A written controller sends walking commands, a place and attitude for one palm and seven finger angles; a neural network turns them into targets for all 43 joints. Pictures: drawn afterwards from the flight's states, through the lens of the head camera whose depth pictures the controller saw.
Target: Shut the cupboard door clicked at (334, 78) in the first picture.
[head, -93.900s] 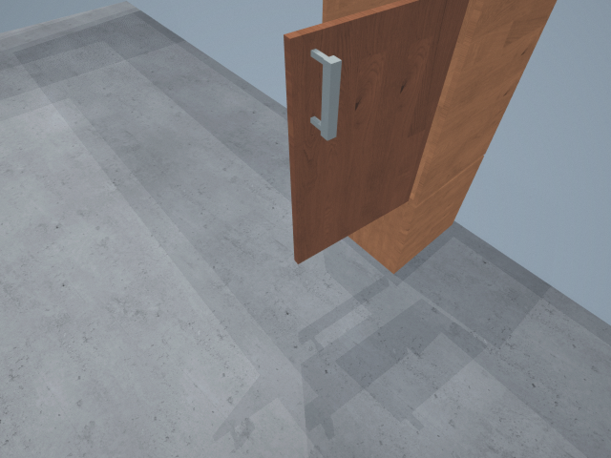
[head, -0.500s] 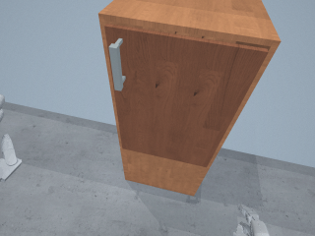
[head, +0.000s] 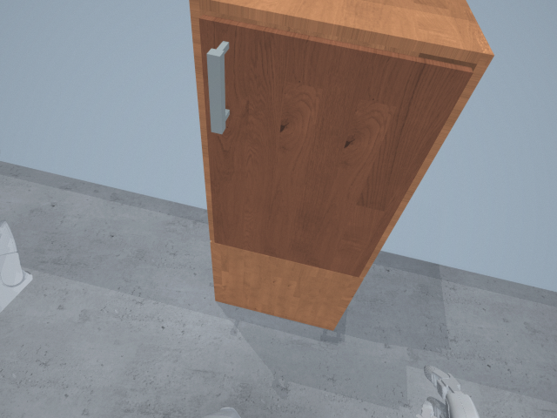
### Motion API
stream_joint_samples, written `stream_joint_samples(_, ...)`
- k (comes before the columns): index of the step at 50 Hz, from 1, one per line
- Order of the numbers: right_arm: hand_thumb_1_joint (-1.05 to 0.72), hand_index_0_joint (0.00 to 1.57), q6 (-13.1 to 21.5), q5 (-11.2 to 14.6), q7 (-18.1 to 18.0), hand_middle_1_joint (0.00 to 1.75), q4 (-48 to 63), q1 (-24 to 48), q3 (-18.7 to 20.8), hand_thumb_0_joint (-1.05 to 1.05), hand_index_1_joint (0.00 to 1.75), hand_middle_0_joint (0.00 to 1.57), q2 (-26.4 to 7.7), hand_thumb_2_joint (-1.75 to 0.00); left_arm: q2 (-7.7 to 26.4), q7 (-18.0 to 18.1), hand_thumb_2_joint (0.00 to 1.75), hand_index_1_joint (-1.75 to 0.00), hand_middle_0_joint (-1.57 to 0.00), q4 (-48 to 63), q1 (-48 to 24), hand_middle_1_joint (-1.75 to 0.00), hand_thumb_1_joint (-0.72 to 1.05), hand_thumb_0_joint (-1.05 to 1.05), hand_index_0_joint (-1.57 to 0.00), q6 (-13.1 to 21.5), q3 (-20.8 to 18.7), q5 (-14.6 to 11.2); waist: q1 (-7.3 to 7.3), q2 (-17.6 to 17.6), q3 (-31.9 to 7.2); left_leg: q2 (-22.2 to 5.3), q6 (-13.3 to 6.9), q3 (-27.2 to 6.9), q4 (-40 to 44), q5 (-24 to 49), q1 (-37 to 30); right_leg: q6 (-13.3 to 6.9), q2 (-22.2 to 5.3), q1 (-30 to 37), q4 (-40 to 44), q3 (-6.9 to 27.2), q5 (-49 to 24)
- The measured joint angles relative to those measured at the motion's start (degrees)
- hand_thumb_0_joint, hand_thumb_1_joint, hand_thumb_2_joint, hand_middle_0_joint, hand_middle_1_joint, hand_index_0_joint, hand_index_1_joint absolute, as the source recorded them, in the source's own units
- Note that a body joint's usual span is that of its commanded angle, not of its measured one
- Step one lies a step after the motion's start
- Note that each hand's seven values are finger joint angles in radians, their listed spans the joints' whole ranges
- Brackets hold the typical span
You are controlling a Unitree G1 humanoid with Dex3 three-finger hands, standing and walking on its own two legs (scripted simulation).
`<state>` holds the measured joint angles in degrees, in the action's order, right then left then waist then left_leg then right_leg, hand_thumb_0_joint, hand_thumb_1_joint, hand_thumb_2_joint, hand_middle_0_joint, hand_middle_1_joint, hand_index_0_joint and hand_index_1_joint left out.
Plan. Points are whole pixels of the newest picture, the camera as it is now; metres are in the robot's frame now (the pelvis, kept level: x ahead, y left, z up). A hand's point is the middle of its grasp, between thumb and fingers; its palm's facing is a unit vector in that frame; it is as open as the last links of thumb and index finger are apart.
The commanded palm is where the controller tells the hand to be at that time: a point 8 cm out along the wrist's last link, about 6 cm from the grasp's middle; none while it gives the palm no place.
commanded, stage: step back with the hand held close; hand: left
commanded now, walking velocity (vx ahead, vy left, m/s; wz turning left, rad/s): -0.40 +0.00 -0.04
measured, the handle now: (221, 88) +0.58 +0.13 +0.17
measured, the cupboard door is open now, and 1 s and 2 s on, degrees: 0 0 0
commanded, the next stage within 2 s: stop stepping back and stand still in 0.26 s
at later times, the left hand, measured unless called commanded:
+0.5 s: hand out of the picture +0.11 +0.23 +0.20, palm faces +0.27 -0.85 -0.44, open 7.4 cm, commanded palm +0.08 +0.28 +0.20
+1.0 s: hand out of the picture +0.09 +0.30 +0.18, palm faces +0.42 -0.84 -0.35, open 7.4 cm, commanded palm +0.02 +0.33 +0.20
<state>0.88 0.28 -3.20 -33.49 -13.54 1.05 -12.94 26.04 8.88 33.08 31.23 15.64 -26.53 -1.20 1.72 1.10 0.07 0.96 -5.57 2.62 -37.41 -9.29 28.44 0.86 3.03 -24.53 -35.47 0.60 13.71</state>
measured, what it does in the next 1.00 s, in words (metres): walks backwards: right foot, then left foot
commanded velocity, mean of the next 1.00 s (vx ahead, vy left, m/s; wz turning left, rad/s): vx -0.07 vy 0.00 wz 0.00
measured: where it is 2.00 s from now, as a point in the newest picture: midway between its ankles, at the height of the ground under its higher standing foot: outside the picture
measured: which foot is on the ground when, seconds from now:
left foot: down 0.00-0.42, up 0.44-0.50, down 0.52-0.74, up 0.76-0.86, down 0.88-1.00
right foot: up 0.00-0.36, down 0.38-1.00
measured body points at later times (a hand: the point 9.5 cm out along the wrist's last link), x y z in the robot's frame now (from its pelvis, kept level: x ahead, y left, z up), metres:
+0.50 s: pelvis -0.10 +0.00 +0.01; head -0.11 +0.05 +0.45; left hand +0.09 +0.28 +0.22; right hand +0.05 -0.24 -0.06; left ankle +0.03 +0.06 -0.71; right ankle -0.22 -0.13 -0.72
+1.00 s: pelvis -0.15 +0.04 +0.01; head -0.17 +0.07 +0.46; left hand +0.06 +0.34 +0.20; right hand -0.03 -0.21 -0.07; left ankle -0.06 +0.11 -0.72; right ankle -0.20 -0.10 -0.71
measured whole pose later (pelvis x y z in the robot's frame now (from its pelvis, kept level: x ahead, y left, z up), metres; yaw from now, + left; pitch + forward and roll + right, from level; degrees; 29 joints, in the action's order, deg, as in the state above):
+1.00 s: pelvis -0.15 +0.04 +0.01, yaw -6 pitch -2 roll -2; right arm 6.6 0.5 -4.9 -39.8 -14.7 -0.9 -10.3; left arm 23.0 9.3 23.4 26.1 11.2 -25.3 -2.4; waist 0.3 2.2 -2.0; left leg 2.7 -3.0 -1.5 -30.9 -9.8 19.7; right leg 1.2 1.1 -9.5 -32.5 2.8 21.4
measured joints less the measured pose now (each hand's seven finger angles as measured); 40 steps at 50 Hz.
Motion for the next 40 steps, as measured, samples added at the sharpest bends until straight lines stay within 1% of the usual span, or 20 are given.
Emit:
stream_joint_samples(2, -0.90, 0.21, 0.9, -0.3, -0.6, 0.30, -0.7, -0.2, 0.3, 0.01, 0.30, 0.20, 0.3, -0.90, 0.5, -0.4, 0.90, -0.30, -0.22, -1.2, -0.1, -0.30, 0.88, 0.01, -0.21, 0.1, -0.8, 0.1, 0.19, -1.0, 0.1, -0.6, -0.9, -0.7, 0.5, 0.1, -0.2, 0.0, 1.8, -0.2, -7.4, 1.1, 4.6)
stream_joint_samples(4, -0.90, 0.21, 1.9, -0.7, -0.6, 0.30, -1.8, -0.6, 0.5, 0.01, 0.30, 0.20, 1.1, -0.90, 0.5, -0.5, 0.90, -0.30, -0.22, -2.2, -0.6, -0.30, 0.88, 0.01, -0.21, -0.4, -1.3, -0.3, -0.15, -1.4, -0.6, -1.2, -0.8, -1.3, 2.9, 1.1, -0.6, -0.1, 2.9, 1.1, -14.4, 1.6, 8.6)
stream_joint_samples(7, -0.90, 0.21, 3.4, -0.9, 0.0, 0.30, -3.3, -0.5, -0.1, 0.01, 0.30, 0.20, 2.5, -0.90, -0.5, -0.2, 0.90, -0.30, -0.22, -2.0, -0.7, -0.30, 0.89, 0.01, -0.21, -1.1, -1.2, -1.3, -1.59, -1.1, -2.5, -2.4, -0.4, -0.8, 8.5, 4.6, -1.3, -0.2, 2.6, 5.5, -16.2, 0.9, 12.9)
stream_joint_samples(10, -0.90, 0.21, 4.7, -1.1, 0.7, 0.30, -4.1, 0.6, -1.3, 0.01, 0.30, 0.20, 3.8, -0.90, -1.8, -0.2, 0.90, -0.30, -0.21, -0.8, -1.4, -0.30, 0.89, 0.01, -0.21, -1.7, 0.5, -2.0, -2.70, -0.3, -4.0, -3.3, 0.1, -0.2, 14.7, 8.7, -1.7, -0.5, 2.0, 11.1, -10.1, 0.0, 15.9)
stream_joint_samples(12, -0.90, 0.21, 5.4, -1.4, 1.1, 0.30, -4.2, 1.9, -1.8, 0.01, 0.30, 0.20, 4.7, -0.90, -2.2, -0.4, 0.90, -0.30, -0.21, -0.3, -2.3, -0.30, 0.89, 0.01, -0.21, -2.0, 1.8, -2.3, -2.75, -0.1, -4.5, -3.8, 0.6, 0.0, 18.6, 11.6, -1.5, -0.9, 1.8, 14.8, -3.3, -0.9, 16.8)
stream_joint_samples(14, -0.90, 0.21, 5.7, -1.8, 1.5, 0.30, -3.8, 3.6, -2.2, 0.01, 0.30, 0.20, 5.4, -0.90, -1.7, -0.9, 0.90, -0.30, -0.21, 0.1, -3.0, -0.30, 0.89, 0.02, -0.21, -2.1, 2.5, -2.9, -2.51, 0.0, -4.6, -4.0, 1.2, 0.3, 21.9, 14.5, -1.1, -1.4, 1.7, 18.0, 4.5, -1.7, 15.5)
stream_joint_samples(16, -0.90, 0.21, 5.5, -2.1, 1.8, 0.30, -3.0, 5.5, -2.5, 0.01, 0.30, 0.20, 6.0, -0.90, -0.1, -1.5, 0.90, -0.30, -0.21, 0.6, -3.2, -0.30, 0.89, 0.02, -0.21, -1.9, 2.1, -3.3, -2.19, 0.6, -4.1, -4.0, 1.5, 1.1, 23.2, 16.7, -0.1, -1.6, 1.4, 20.6, 12.1, -2.1, 11.4)
stream_joint_samples(18, -0.90, 0.21, 5.1, -2.0, 2.1, 0.30, -1.8, 7.3, -3.0, 0.01, 0.30, 0.20, 6.4, -0.90, 2.6, -2.1, 0.90, -0.30, -0.21, 1.4, -2.8, -0.30, 0.89, 0.02, -0.21, -1.5, 0.6, -3.8, -2.14, 2.2, -2.9, -3.4, 1.6, 2.8, 22.2, 17.6, 1.5, -2.2, 0.3, 22.0, 17.7, -1.7, 7.9)
stream_joint_samples(19, -0.90, 0.21, 4.8, -1.9, 2.1, 0.30, -1.4, 8.2, -3.1, 0.01, 0.30, 0.20, 6.2, -0.90, 3.4, -2.4, 0.90, -0.30, -0.21, 1.7, -2.8, -0.30, 0.89, 0.02, -0.21, -1.1, 0.1, -3.9, -2.10, 2.3, -2.1, -3.6, 1.9, 3.3, 20.3, 17.4, 2.8, -1.8, 0.0, 21.7, 18.4, -1.6, 5.6)
stream_joint_samples(20, -0.90, 0.21, 4.4, -1.9, 2.0, 0.30, -1.7, 8.6, -3.1, 0.01, 0.30, 0.20, 5.6, -0.90, 3.4, -2.7, 0.90, -0.30, -0.21, 1.7, -2.8, -0.30, 0.89, 0.02, -0.21, -0.9, 0.5, -3.9, -1.65, 1.0, -1.2, -4.2, 2.5, 2.5, 18.1, 15.7, 3.6, -1.1, 0.8, 21.4, 17.1, -2.0, 5.2)
stream_joint_samples(22, -0.90, 0.21, 3.7, -1.4, 1.6, 0.30, -2.3, 7.1, -3.0, 0.01, 0.30, 0.20, 5.0, -0.90, 4.0, -2.9, 0.90, -0.30, -0.21, 2.4, -0.9, -0.30, 0.89, 0.02, -0.21, -1.3, 1.0, -3.9, -1.18, 0.6, -1.2, -3.4, 4.6, 0.3, 11.7, 6.1, 4.8, -0.6, 0.8, 21.1, 14.0, -2.3, 6.9)
stream_joint_samples(23, -0.90, 0.21, 3.2, -1.2, 1.3, 0.30, -2.5, 5.5, -3.1, 0.01, 0.30, 0.20, 4.7, -0.90, 4.2, -2.9, 0.90, -0.30, -0.22, 3.1, 1.1, -0.30, 0.89, 0.01, -0.21, -1.6, 0.8, -3.8, -1.38, 1.1, -2.1, -2.8, 5.6, -0.6, 7.3, 2.3, 4.6, -0.7, 0.3, 21.0, 12.4, -1.8, 8.1)
stream_joint_samples(25, -0.90, 0.21, 2.3, -0.9, 0.5, 0.30, -2.7, 1.4, -3.0, 0.01, 0.30, 0.20, 3.5, -0.90, 3.7, -2.5, 0.90, -0.30, -0.22, 3.8, 4.8, -0.30, 0.89, 0.01, -0.21, -2.8, 0.4, -3.4, -1.82, 1.4, -5.0, -1.8, 6.4, -2.0, 0.8, -1.4, 1.9, -0.7, -0.3, 21.0, 9.8, -0.6, 10.2)
stream_joint_samples(26, -0.90, 0.21, 2.1, -0.7, 0.0, 0.30, -2.9, -0.5, -2.7, 0.01, 0.30, 0.20, 2.6, -0.90, 3.3, -2.3, 0.90, -0.30, -0.22, 3.4, 4.9, -0.30, 0.88, 0.01, -0.22, -3.5, 0.6, -3.1, -1.61, 1.1, -6.3, -1.3, 5.6, -2.5, 0.4, -1.2, 0.7, -0.3, -0.5, 21.0, 8.7, -0.6, 11.0)
stream_joint_samples(28, -0.90, 0.21, 2.2, 0.0, -1.2, 0.30, -4.1, -3.0, -1.9, 0.01, 0.30, 0.20, 1.1, -0.90, 2.0, -1.7, 0.90, -0.30, -0.22, 0.4, 1.5, -0.31, 0.88, 0.01, -0.22, -4.2, 1.0, -2.4, -1.38, 0.9, -6.4, 0.0, 2.9, -2.7, -0.3, -0.3, 0.1, 0.6, -1.5, 21.5, 6.8, -1.4, 12.3)
stream_joint_samples(30, -0.90, 0.21, 2.3, 0.4, -1.9, 0.30, -5.5, -3.9, -1.5, 0.01, 0.30, 0.20, 0.4, -0.90, 0.1, -0.8, 0.90, -0.30, -0.22, -3.5, -2.5, -0.31, 0.88, 0.01, -0.22, -5.0, 0.8, -2.3, -1.12, 1.2, -5.9, 0.9, 1.4, -2.3, 0.7, 0.4, -0.8, 0.2, -2.1, 21.0, 4.9, -1.0, 13.3)
stream_joint_samples(34, -0.90, 0.21, 4.0, 0.3, -1.7, 0.30, -5.3, -3.6, -1.4, 0.01, 0.30, 0.20, 1.5, -0.90, -2.2, 0.2, 0.90, -0.30, -0.21, -7.2, -6.2, -0.30, 0.89, 0.01, -0.21, -7.0, -0.1, -2.7, 0.67, 1.6, -3.3, 1.7, 2.9, -2.1, 9.3, 4.9, -3.5, -1.8, -0.2, 17.9, 4.3, 0.3, 14.7)
stream_joint_samples(37, -0.90, 0.21, 4.8, 0.2, -0.5, 0.30, -3.4, -4.0, -1.6, 0.01, 0.30, 0.20, 2.2, -0.90, -1.5, -0.8, 0.90, -0.30, -0.21, -4.1, -1.8, -0.30, 0.89, 0.02, -0.21, -6.6, 1.1, -2.5, 2.68, 0.8, -2.5, 1.9, 4.4, -2.8, 11.3, 1.6, -3.1, -2.2, 0.2, 18.2, 8.8, 0.2, 8.9)
stream_joint_samples(38, -0.90, 0.21, 4.7, 0.1, 0.0, 0.30, -3.1, -4.2, -1.7, 0.01, 0.30, 0.20, 2.3, -0.90, -0.8, -1.1, 0.90, -0.30, -0.21, -2.3, 0.8, -0.30, 0.89, 0.02, -0.21, -6.1, 1.4, -2.5, 2.60, 0.8, -2.6, 1.9, 5.2, -2.9, 9.1, -1.1, -1.9, -2.3, 0.1, 18.1, 9.7, -0.1, 6.8)
stream_joint_samples(40, -0.90, 0.21, 4.0, -0.2, 0.4, 0.30, -3.6, -4.4, -1.7, 0.01, 0.30, 0.20, 2.3, -0.90, 0.2, -1.5, 0.90, -0.30, -0.21, 0.8, 5.9, -0.30, 0.89, 0.02, -0.21, -4.8, 1.6, -2.3, 0.98, 1.0, -3.4, 1.6, 6.3, -3.6, 0.4, -4.4, -0.3, -2.7, -0.2, 17.5, 9.4, 0.7, 5.0)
